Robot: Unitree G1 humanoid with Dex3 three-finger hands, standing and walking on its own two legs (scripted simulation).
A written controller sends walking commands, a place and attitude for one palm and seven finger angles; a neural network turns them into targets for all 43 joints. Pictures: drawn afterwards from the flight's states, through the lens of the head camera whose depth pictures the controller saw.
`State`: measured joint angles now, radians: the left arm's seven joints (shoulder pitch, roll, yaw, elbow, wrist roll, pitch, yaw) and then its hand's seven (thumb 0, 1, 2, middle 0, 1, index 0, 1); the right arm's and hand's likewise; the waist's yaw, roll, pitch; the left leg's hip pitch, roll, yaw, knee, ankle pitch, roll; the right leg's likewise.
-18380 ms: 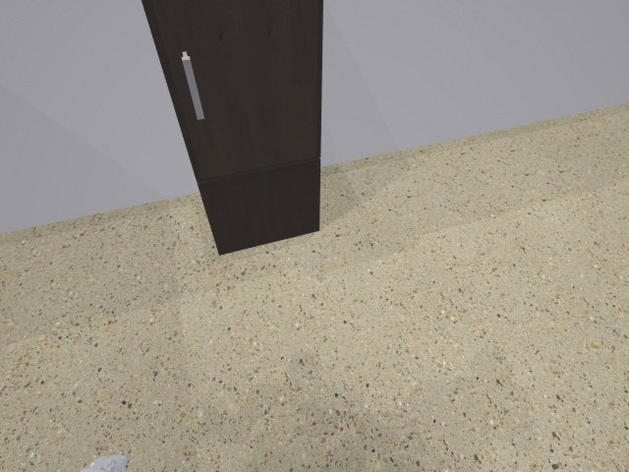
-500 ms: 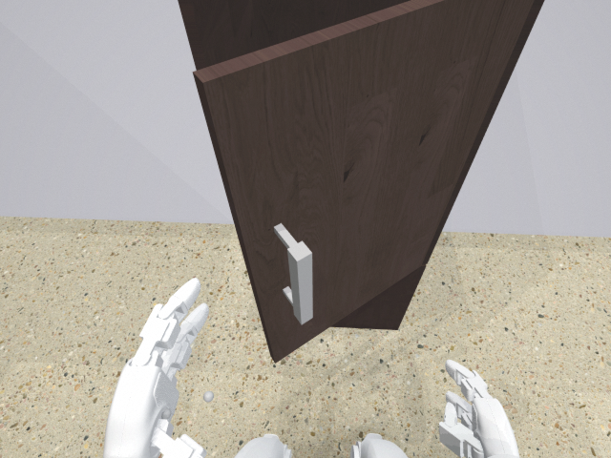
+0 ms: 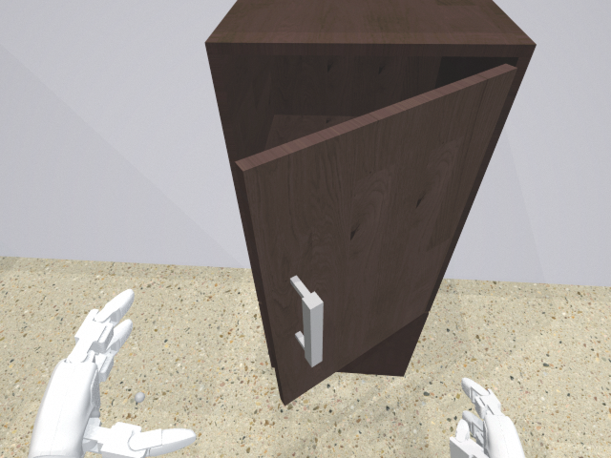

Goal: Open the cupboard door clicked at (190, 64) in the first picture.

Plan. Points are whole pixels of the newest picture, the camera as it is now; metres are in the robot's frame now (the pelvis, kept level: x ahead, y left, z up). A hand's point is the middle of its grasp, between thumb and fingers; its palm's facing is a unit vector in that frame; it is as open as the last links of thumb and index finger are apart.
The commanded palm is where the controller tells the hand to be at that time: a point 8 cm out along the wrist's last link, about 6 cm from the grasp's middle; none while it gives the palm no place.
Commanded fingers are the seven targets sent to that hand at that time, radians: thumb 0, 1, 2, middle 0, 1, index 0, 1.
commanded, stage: draw the hand back to the body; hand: left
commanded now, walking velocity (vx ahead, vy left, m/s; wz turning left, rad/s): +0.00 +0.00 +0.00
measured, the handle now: (305, 323) +0.31 +0.03 +0.01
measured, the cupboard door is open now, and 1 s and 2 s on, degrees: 37 37 37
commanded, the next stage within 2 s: step back with the hand held close in 0.86 s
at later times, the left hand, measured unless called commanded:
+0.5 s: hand (14, 311) +0.19 +0.28 +0.20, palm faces +0.44 -0.81 -0.39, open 8.9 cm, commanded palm +0.14 +0.32 +0.21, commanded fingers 0.00 0.90 0.90 -0.20 -0.30 -0.20 -0.30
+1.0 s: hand (24, 322) +0.18 +0.26 +0.20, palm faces +0.45 -0.81 -0.38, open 7.4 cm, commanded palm +0.14 +0.30 +0.21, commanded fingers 0.00 0.90 0.90 -0.20 -0.30 -0.20 -0.30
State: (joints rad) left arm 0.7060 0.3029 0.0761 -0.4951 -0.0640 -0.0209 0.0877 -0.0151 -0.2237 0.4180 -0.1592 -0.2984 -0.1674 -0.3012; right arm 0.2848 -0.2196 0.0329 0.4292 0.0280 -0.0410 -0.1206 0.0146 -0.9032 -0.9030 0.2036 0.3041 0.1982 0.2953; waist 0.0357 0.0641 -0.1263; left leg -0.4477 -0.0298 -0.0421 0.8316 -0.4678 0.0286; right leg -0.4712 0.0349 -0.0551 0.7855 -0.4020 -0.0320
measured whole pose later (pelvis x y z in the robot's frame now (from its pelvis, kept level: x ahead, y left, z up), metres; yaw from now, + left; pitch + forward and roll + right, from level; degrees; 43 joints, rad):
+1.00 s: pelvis -0.01 +0.00 +0.04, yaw -1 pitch -4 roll -1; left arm 0.48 0.34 0.34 -0.43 -0.07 -0.08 0.11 0.01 0.89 0.90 -0.20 -0.30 -0.21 -0.30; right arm 0.20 -0.22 0.03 0.63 0.01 -0.11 -0.07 0.01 -0.90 -0.90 0.21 0.30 0.20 0.30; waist 0.07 0.06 0.00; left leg -0.09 -0.03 -0.02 0.44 -0.28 0.03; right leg -0.13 0.03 -0.02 0.42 -0.22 -0.02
